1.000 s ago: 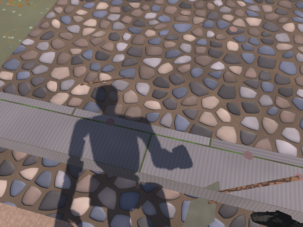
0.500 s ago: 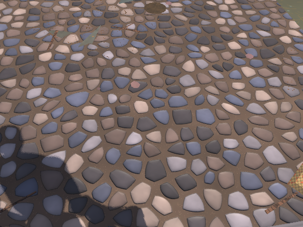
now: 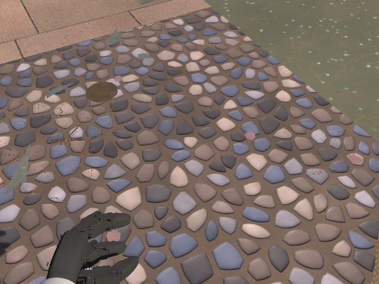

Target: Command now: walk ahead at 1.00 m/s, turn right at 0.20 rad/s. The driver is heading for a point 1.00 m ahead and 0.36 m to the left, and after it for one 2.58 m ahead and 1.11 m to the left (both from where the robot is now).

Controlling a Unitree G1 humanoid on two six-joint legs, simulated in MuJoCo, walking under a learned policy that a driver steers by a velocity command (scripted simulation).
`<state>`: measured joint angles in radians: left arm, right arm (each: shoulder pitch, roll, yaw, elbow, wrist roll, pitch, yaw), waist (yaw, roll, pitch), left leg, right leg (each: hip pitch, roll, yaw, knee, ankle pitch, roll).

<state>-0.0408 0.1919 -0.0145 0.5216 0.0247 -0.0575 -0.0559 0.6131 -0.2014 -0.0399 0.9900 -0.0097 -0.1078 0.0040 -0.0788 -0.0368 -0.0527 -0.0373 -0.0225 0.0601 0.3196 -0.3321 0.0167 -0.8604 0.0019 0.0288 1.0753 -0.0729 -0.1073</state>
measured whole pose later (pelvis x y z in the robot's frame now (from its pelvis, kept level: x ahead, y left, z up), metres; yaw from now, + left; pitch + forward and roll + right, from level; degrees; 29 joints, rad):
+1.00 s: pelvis +0.98 +0.12 -0.02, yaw +38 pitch +3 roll +0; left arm -0.03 0.26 -0.04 0.55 0.03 -0.08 0.00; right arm 0.46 -0.35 -0.10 0.81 0.00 -0.06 0.01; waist -0.14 0.00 0.01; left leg 0.06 -0.17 -0.30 0.47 -0.48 0.14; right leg -0.56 -0.05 0.08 0.51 -0.08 0.02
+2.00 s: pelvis +1.55 +0.72 -0.03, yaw +39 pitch -1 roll -1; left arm 0.25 0.31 0.07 0.78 0.00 0.01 -0.01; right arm 0.13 -0.22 0.00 0.71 -0.03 -0.06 -0.03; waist 0.04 -0.01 0.13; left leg -0.46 -0.01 -0.05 1.48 -0.45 -0.05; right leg -0.45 0.21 -0.05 0.55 -0.09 -0.19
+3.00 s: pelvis +1.60 +0.88 +0.00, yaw -7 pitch +0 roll +0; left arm 0.15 0.25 0.01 0.70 0.02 0.05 -0.01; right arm 0.29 -0.31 -0.04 0.75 -0.01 0.06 -0.01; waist -0.05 0.05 0.06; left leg -0.33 0.05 0.07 0.72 -0.46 0.00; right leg -0.20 0.06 0.02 0.50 -0.27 -0.05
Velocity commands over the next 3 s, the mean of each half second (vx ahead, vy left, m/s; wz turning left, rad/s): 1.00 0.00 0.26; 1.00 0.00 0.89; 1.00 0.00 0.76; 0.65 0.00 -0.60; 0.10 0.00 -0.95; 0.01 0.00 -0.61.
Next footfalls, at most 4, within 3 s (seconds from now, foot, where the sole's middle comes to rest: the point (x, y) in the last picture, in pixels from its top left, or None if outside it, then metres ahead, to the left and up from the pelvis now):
0.16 right None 0.35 -0.07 -0.77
0.60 left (153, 218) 0.79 0.10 -0.77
1.00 right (149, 135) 1.24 0.11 -0.77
1.46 left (55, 125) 1.33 0.57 -0.77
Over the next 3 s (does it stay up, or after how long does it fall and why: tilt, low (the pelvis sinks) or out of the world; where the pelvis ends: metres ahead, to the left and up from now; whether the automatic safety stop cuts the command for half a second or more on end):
stays up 1.60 0.88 0.00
